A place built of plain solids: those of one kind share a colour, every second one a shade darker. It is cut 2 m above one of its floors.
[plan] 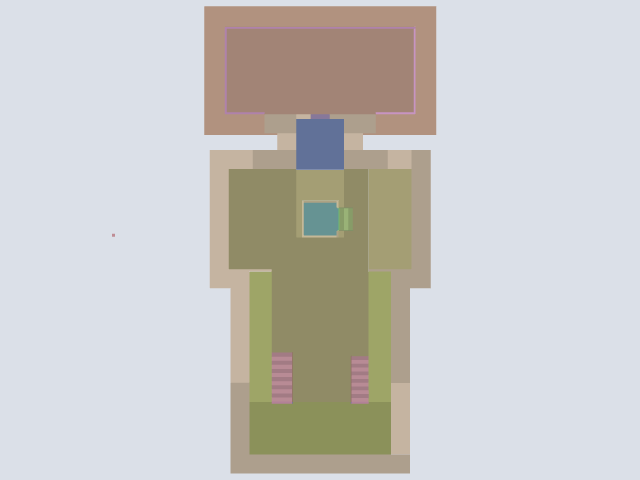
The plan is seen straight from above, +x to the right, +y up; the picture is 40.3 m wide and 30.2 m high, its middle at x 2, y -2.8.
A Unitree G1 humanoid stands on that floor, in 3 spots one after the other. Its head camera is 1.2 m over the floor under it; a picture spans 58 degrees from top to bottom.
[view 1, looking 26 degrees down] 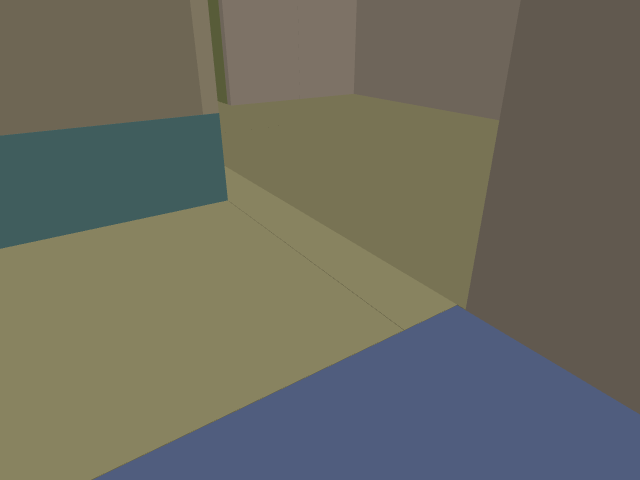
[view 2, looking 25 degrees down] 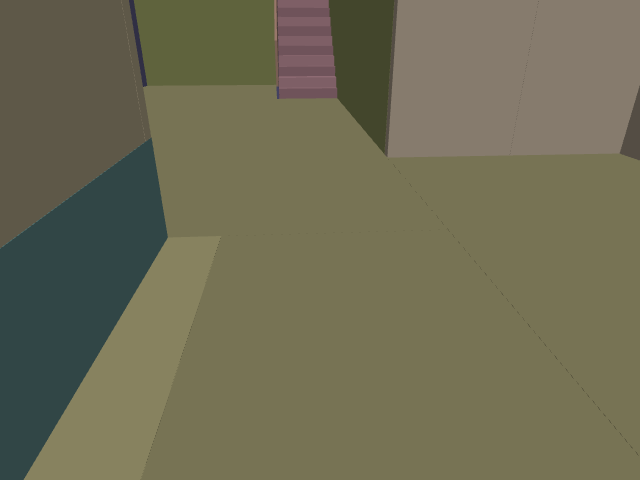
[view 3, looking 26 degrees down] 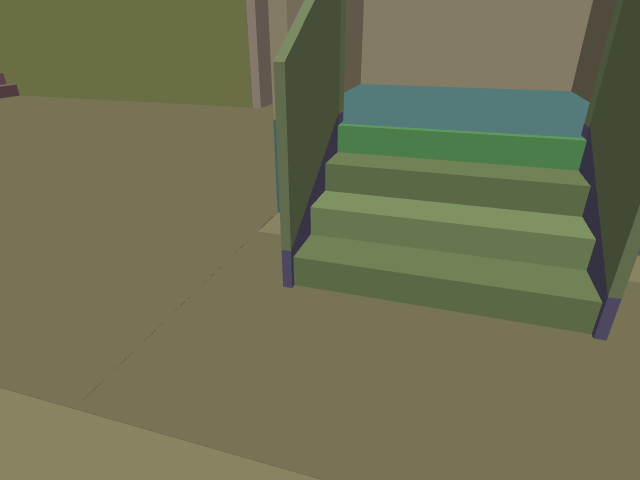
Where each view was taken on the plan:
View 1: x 2.04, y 2.69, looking -124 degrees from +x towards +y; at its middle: floor_concrete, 2.73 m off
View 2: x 0.04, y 0.04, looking -94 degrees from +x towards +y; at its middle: floor_concrete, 2.84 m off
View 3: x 5.87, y -1.49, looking -163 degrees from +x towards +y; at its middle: step_post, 2.36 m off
